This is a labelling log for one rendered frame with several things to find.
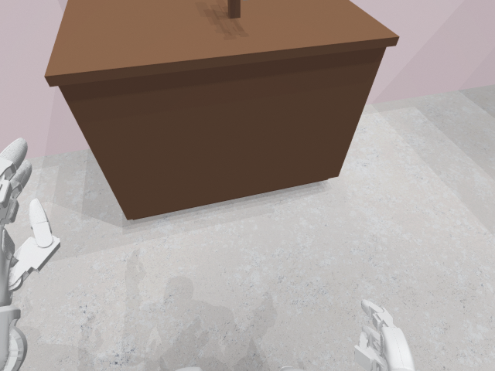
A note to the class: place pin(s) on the robot left hand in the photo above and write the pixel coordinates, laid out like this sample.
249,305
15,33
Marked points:
35,252

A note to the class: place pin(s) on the counter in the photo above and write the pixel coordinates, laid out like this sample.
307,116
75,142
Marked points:
186,103

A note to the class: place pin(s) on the robot right hand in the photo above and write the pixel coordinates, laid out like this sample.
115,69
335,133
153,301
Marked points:
390,348

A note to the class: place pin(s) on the robot left forearm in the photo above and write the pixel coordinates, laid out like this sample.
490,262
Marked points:
13,343

